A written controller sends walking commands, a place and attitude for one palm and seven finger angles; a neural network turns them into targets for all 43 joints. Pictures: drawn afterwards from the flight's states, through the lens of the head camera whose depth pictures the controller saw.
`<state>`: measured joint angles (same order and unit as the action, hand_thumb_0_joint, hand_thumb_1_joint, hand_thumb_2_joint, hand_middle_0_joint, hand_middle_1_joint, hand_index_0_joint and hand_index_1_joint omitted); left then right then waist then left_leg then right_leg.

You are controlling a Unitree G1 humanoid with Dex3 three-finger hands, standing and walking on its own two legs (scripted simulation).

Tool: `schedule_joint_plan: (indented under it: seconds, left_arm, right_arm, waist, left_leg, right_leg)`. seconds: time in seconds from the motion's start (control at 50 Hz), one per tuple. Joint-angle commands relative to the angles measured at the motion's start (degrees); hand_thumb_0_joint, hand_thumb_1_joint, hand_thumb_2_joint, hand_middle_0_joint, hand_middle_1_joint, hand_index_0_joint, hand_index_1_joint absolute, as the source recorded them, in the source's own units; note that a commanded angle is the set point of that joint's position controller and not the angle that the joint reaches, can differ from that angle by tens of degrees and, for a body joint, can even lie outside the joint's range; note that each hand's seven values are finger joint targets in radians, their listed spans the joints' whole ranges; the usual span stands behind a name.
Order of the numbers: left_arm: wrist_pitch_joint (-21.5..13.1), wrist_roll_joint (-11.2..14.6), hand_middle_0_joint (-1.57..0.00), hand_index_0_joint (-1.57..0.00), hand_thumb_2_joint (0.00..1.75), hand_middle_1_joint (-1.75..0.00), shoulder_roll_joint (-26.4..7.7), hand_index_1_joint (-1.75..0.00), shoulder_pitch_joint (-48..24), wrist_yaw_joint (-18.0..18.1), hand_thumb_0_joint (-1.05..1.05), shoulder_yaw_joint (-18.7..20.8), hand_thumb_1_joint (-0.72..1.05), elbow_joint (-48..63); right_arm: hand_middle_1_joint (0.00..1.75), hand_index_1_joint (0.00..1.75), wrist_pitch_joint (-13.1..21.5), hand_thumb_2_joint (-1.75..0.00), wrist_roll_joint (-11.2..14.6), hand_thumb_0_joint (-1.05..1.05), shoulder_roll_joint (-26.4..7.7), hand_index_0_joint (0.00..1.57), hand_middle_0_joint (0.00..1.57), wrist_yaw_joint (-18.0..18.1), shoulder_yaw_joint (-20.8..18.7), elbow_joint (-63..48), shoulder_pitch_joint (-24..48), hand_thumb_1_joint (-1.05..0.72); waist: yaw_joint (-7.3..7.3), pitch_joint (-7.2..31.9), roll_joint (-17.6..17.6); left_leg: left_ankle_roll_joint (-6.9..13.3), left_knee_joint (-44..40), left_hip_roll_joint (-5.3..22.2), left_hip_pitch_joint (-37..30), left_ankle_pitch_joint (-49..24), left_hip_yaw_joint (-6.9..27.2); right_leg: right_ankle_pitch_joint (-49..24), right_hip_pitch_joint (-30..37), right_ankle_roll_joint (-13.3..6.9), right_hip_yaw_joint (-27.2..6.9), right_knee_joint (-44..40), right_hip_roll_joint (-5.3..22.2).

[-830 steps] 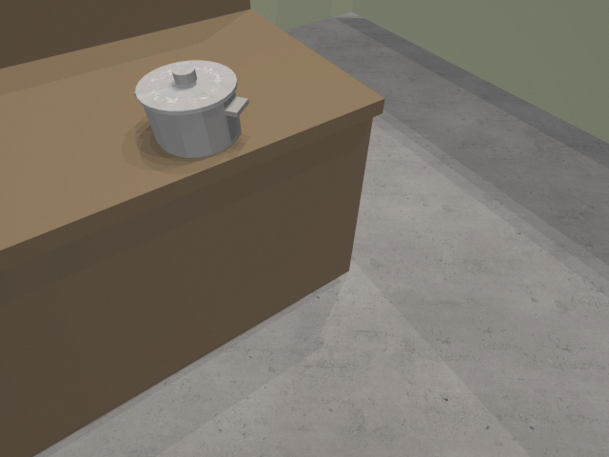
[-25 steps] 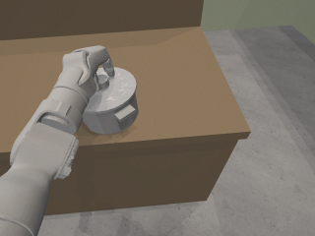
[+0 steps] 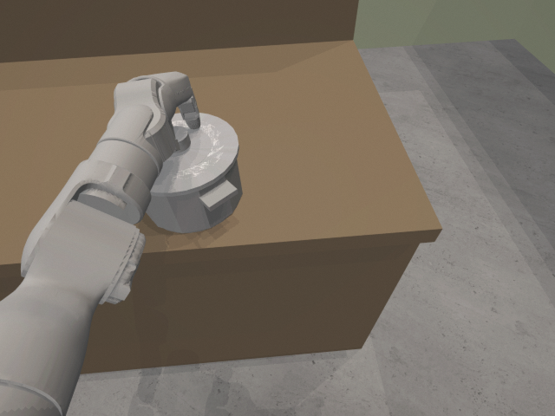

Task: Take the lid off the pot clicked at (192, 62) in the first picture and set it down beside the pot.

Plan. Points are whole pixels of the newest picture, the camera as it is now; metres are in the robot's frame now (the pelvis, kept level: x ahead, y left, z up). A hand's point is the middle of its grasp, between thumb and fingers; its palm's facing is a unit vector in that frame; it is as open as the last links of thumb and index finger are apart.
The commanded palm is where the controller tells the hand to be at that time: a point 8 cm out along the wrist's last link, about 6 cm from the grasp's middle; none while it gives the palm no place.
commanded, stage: lower the open fingers around the knob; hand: left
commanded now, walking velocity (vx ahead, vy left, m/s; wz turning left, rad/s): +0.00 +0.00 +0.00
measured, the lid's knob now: (175, 139) +0.50 +0.14 +0.14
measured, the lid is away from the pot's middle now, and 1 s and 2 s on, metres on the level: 0.00 0.00 0.00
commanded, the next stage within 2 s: close the fingers and squeeze the knob in 0.18 s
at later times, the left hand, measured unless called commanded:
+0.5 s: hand (169, 136) +0.47 +0.14 +0.16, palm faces -0.39 -0.10 -0.92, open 9.8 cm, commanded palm +0.47 +0.14 +0.21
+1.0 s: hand (172, 136) +0.48 +0.14 +0.16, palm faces -0.39 -0.11 -0.92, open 8.2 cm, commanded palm +0.48 +0.14 +0.21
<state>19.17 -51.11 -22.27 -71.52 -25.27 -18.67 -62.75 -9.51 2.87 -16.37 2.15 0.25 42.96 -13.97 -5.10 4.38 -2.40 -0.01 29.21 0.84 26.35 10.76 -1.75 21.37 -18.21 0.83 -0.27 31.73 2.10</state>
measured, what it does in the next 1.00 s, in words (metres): stands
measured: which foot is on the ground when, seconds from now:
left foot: down 0.00-1.00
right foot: down 0.00-1.00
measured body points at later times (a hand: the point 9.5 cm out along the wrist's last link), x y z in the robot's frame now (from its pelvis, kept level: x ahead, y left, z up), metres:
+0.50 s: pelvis +0.00 +0.00 +0.00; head +0.03 -0.02 +0.45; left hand +0.49 +0.14 +0.22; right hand +0.08 -0.27 -0.14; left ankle +0.04 +0.13 -0.73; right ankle -0.06 -0.13 -0.73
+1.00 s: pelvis +0.01 +0.00 +0.00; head +0.04 -0.02 +0.45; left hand +0.49 +0.14 +0.21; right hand +0.08 -0.26 -0.14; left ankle +0.04 +0.13 -0.73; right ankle -0.06 -0.13 -0.73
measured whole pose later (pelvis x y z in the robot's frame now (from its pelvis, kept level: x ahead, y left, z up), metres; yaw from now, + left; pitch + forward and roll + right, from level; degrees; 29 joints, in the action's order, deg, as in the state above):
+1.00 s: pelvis +0.01 +0.00 +0.00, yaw +0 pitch +8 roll +1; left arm 18.2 -50.2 -22.1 -67.8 -25.0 -17.1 -59.0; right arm -9.6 3.1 -15.8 2.1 0.5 42.2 -12.9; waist -4.5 4.4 -2.6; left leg 0.0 29.1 0.8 25.3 11.4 -1.9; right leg 21.5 -16.9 0.9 -0.5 30.9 2.1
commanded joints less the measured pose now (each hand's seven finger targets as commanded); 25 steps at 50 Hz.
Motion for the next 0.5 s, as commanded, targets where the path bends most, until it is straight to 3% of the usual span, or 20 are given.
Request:
schedule_joint_plan:
  seconds: [0.0, 0.02, 0.04, 0.06, 0.1, 0.14, 0.2, 0.26, 0.28, 0.3, 0.34, 0.38, 0.42, 0.44, 0.48]
  left_arm:
    - [-0.4, 0.1, -0.88, -0.88, 1.61, -0.08, -8.6, -0.08, -25.6, 0.6, 0.0, 3.4, -0.33, 6.2]
    - [-0.6, 0.0, -0.88, -0.88, 1.61, -0.08, -8.7, -0.08, -25.3, 0.7, 0.0, 3.6, -0.33, 7.0]
    - [-0.6, 0.1, -0.88, -0.88, 1.61, -0.08, -5.7, -0.08, -25.0, 0.4, 0.0, 1.3, -0.33, 7.6]
    - [-0.7, 0.5, -0.88, -0.88, 1.61, -0.08, -5.1, -0.08, -24.6, 0.2, 0.0, 1.2, -0.33, 8.2]
    - [-0.9, 0.4, -0.88, -0.88, 1.61, -0.08, -7.3, -0.08, -24.5, 0.3, 0.0, 2.7, -0.33, 9.4]
    - [-0.6, 0.5, -0.88, -0.88, 1.61, -0.08, -5.8, -0.08, -23.7, 0.2, 0.0, 1.5, -0.33, 7.4]
    - [-0.8, 0.8, -0.88, -0.88, 1.61, -0.08, -7.5, -0.08, -26.1, 0.4, 0.0, 2.8, -0.33, 9.9]
    - [-0.6, 0.7, -0.88, -0.88, 1.61, -0.08, -6.8, -0.08, -23.7, 0.2, 0.0, 2.4, -0.33, 8.4]
    - [-0.8, 0.8, -0.49, -0.49, 0.97, -0.77, -7.9, -0.77, -24.5, 0.3, 0.0, 3.2, -0.08, 9.6]
    - [-1.0, 0.7, -0.49, -0.49, 0.97, -0.79, -8.3, -0.79, -24.6, 0.4, 0.0, 3.4, -0.07, 10.9]
    - [-0.8, 0.7, -0.49, -0.49, 0.97, -0.82, -5.5, -0.82, -24.5, 0.2, 0.0, 1.1, -0.05, 10.2]
    - [-0.8, 0.5, -0.5, -0.5, 0.98, -0.84, -9.2, -0.84, -25.5, 0.7, 0.0, 3.6, -0.04, 9.6]
    - [-0.6, 0.3, -0.5, -0.5, 0.98, -0.87, -8.7, -0.87, -24.7, 0.8, 0.0, 3.1, -0.02, 8.3]
    - [-0.7, 0.1, -0.5, -0.5, 0.97, -0.88, -9.4, -0.88, -26.4, 1.0, 0.0, 3.5, -0.01, 9.5]
    - [-1.3, 0.2, -0.51, -0.51, 0.97, -0.9, -7.3, -0.9, -27.6, 1.1, 0.0, 2.2, 0.01, 12.9]
  right_arm:
    - [0.3, 0.3, 1.6, -0.9, -0.2, 0.0, -8.4, 0.2, 0.2, 0.3, -2.4, -5.3, 0.2, -0.9]
    - [0.3, 0.3, 1.7, -0.9, -0.2, 0.0, -8.3, 0.2, 0.2, 0.3, -2.4, -5.5, 0.1, -0.9]
    - [0.3, 0.3, 1.8, -0.9, -0.1, 0.0, -8.0, 0.2, 0.2, 0.2, -2.4, -5.8, 0.5, -0.9]
    - [0.3, 0.3, 1.8, -0.9, -0.1, 0.0, -7.9, 0.2, 0.2, 0.0, -2.5, -5.8, 0.2, -0.9]
    - [0.3, 0.3, 1.7, -0.9, -0.2, 0.0, -8.1, 0.2, 0.2, -0.1, -2.5, -6.1, 0.4, -0.9]
    - [0.3, 0.3, 1.7, -0.9, 0.0, 0.0, -8.0, 0.2, 0.2, 0.1, -2.4, -5.7, 0.3, -0.9]
    - [0.3, 0.3, 1.7, -0.9, -0.2, 0.0, -8.1, 0.2, 0.2, -0.1, -2.5, -5.7, 0.5, -0.9]
    - [0.3, 0.3, 1.9, -0.9, -0.1, 0.0, -7.9, 0.2, 0.2, 0.1, -2.4, -5.9, 0.6, -0.9]
    - [0.3, 0.3, 1.9, -0.9, -0.2, 0.0, -8.1, 0.2, 0.2, -0.1, -2.6, -5.7, 0.4, -0.9]
    - [0.3, 0.3, 1.9, -0.9, -0.2, 0.0, -7.9, 0.2, 0.2, -0.1, -2.4, -6.3, 0.9, -0.9]
    - [0.3, 0.3, 1.8, -0.9, 0.0, 0.0, -7.6, 0.2, 0.2, 0.0, -2.3, -6.3, 1.2, -0.9]
    - [0.3, 0.3, 1.6, -0.9, 0.0, 0.0, -8.1, 0.2, 0.2, 0.1, -2.3, -5.6, 0.9, -0.9]
    - [0.3, 0.3, 1.6, -0.9, 0.0, 0.0, -7.9, 0.2, 0.2, 0.4, -2.2, -5.8, 1.0, -0.9]
    - [0.3, 0.3, 1.6, -0.9, 0.1, 0.0, -7.9, 0.2, 0.2, 0.4, -2.2, -5.8, 1.2, -0.9]
    - [0.3, 0.3, 1.9, -0.9, -0.1, 0.0, -7.4, 0.2, 0.2, 0.1, -2.4, -6.3, 1.7, -0.9]
  waist:
    - [-1.74, 16.7, 7.4]
    - [-1.46, 18.1, 6.6]
    - [-1.72, 18.0, 6.1]
    - [-1.64, 17.9, 6.5]
    - [-1.29, 18.7, 6.1]
    - [-1.67, 16.6, 7.0]
    - [-1.44, 17.9, 6.6]
    - [-1.33, 17.7, 7.5]
    - [-1.13, 18.2, 6.9]
    - [-0.99, 19.0, 6.9]
    - [-1.48, 17.4, 6.4]
    - [-1.33, 17.2, 7.1]
    - [-1.61, 16.9, 7.6]
    - [-1.54, 18.0, 7.3]
    - [-1.2, 20.5, 4.5]
  left_leg:
    - [4.6, 0.9, -4.4, -20.0, -10.8, -1.0]
    - [4.7, 1.0, -4.3, -20.6, -11.8, -0.9]
    - [4.7, 1.1, -4.4, -21.2, -12.2, -0.8]
    - [4.7, 1.2, -4.3, -21.7, -12.6, -0.7]
    - [4.8, 1.2, -4.3, -21.7, -12.6, -0.8]
    - [4.7, 1.0, -4.4, -20.7, -11.3, -0.8]
    - [4.8, 0.8, -4.3, -21.6, -11.6, -0.7]
    - [4.8, 1.0, -4.4, -21.4, -11.6, -0.7]
    - [4.8, 1.2, -4.2, -21.4, -12.4, -0.8]
    - [4.9, 1.2, -4.4, -22.0, -12.6, -0.8]
    - [4.8, 1.0, -4.4, -21.8, -12.0, -0.8]
    - [4.7, 1.0, -4.2, -20.8, -11.6, -0.7]
    - [4.8, 0.9, -4.4, -20.7, -10.8, -1.0]
    - [4.7, 0.7, -4.2, -20.9, -10.9, -0.8]
    - [4.6, 1.4, -4.1, -23.5, -13.6, -0.5]
  right_leg:
    - [-24.2, -5.5, -2.0, 2.7, -4.8, -5.1]
    - [-24.9, -4.8, -2.1, 2.6, -4.5, -5.0]
    - [-24.5, -5.6, -2.1, 2.8, -4.4, -5.0]
    - [-24.6, -5.5, -2.1, 3.0, -4.6, -5.1]
    - [-24.8, -4.7, -2.1, 2.7, -4.6, -5.0]
    - [-23.8, -5.8, -2.1, 3.0, -4.7, -5.2]
    - [-23.9, -5.1, -2.2, 2.9, -4.8, -5.1]
    - [-24.0, -5.0, -2.1, 2.9, -4.8, -5.1]
    - [-25.1, -4.4, -2.2, 2.8, -4.7, -4.9]
    - [-25.4, -4.1, -2.1, 2.6, -4.7, -4.9]
    - [-24.2, -5.5, -2.1, 2.9, -4.8, -5.0]
    - [-24.5, -4.7, -2.3, 2.8, -4.9, -4.9]
    - [-24.2, -5.1, -2.0, 2.6, -5.1, -5.0]
    - [-23.8, -4.7, -2.1, 2.7, -4.9, -4.9]
    - [-24.9, -4.8, -2.4, 2.7, -4.5, -4.8]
